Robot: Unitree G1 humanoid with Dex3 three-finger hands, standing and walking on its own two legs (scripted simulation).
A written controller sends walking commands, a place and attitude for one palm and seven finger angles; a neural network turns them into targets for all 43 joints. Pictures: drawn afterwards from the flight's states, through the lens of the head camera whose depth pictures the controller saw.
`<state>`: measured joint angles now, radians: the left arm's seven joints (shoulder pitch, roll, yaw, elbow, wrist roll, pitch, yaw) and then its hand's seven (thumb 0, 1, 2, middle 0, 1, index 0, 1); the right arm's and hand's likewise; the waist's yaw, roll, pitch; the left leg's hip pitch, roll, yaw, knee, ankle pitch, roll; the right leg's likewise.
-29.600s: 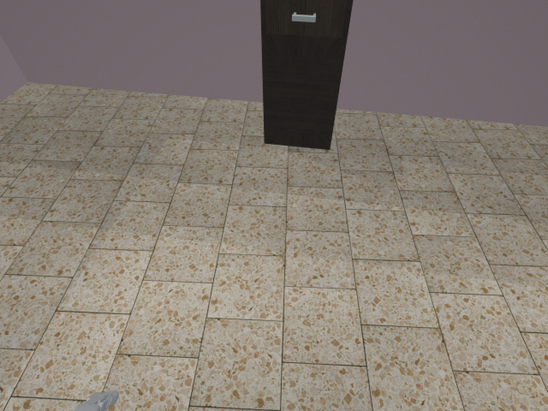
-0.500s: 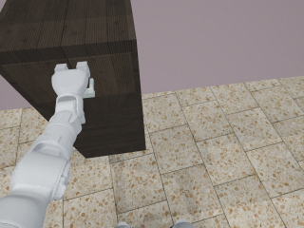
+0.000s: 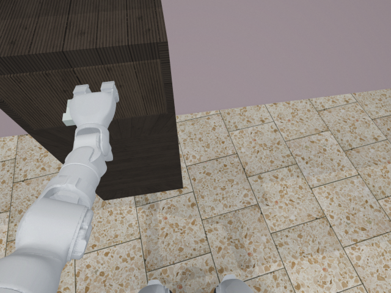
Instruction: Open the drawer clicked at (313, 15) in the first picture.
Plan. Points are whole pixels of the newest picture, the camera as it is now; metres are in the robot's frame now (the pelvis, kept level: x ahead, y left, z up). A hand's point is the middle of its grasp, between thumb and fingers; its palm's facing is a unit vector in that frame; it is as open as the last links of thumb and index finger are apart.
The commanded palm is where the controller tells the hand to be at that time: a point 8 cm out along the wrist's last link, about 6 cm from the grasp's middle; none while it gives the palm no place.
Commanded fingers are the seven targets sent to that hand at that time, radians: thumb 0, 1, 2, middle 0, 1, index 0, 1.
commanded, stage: lower the fingers behind the handle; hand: left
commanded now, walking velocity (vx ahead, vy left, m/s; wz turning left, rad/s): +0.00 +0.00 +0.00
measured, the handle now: (88, 109) +0.53 +0.22 +0.01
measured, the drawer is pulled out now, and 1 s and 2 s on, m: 0.00 0.00 0.03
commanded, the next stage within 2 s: close the thumb around the handle in 0.66 s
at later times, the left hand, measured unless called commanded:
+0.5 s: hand (105, 128) +0.49 +0.19 -0.02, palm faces -0.02 +0.00 -1.00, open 13.8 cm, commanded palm +0.47 +0.19 +0.04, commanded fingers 0.00 -0.50 0.30 -0.30 -1.20 -0.30 -1.20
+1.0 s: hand (105, 128) +0.49 +0.19 -0.02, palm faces -0.03 -0.03 -1.00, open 12.3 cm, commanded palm +0.47 +0.19 +0.04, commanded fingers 0.00 0.23 0.61 -0.35 -1.28 -0.35 -1.28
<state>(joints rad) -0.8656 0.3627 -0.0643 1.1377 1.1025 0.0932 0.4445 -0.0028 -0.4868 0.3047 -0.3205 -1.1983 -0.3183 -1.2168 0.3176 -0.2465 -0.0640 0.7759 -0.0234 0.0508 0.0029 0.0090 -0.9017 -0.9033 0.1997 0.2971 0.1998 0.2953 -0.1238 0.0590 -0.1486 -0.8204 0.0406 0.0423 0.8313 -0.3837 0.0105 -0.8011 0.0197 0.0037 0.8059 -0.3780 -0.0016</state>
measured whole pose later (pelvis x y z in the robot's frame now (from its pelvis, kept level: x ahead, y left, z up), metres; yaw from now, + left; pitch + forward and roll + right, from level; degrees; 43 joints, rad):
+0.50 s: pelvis -0.01 +0.00 -0.02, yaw +0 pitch +24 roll -1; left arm -0.87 0.38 -0.05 1.14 1.11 0.07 0.46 0.00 -0.49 0.30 -0.34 -1.21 -0.32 -1.21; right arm 0.32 -0.24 -0.06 0.77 -0.04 0.04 0.00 0.01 -0.90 -0.90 0.20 0.30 0.20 0.30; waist -0.14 0.07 -0.16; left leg -0.93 0.04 0.03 0.94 -0.42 0.01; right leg -0.91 0.02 0.00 0.90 -0.41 0.00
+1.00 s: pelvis +0.00 +0.01 -0.01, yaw +0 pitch +24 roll -1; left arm -0.86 0.39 -0.05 1.12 1.11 0.04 0.45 0.00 -0.23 0.41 -0.34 -1.23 -0.32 -1.22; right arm 0.34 -0.25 -0.06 0.77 -0.03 0.04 0.00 0.01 -0.90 -0.90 0.20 0.30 0.20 0.30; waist -0.14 0.06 -0.16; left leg -0.91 0.04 0.04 0.92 -0.42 0.02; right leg -0.89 0.02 0.00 0.88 -0.40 0.00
